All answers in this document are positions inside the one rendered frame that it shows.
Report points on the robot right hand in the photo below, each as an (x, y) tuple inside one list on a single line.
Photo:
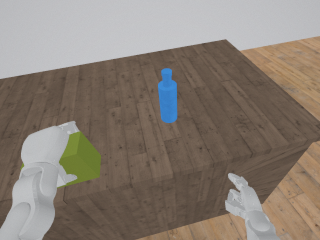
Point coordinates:
[(245, 201)]

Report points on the left robot forearm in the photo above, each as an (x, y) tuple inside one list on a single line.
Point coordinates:
[(32, 212)]

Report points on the right robot forearm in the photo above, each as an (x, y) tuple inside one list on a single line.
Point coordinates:
[(259, 227)]

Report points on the sponge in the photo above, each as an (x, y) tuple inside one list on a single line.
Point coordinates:
[(80, 158)]

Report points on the table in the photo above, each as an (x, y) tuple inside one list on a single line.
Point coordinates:
[(156, 176)]

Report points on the robot left hand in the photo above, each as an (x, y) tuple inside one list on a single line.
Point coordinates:
[(48, 145)]

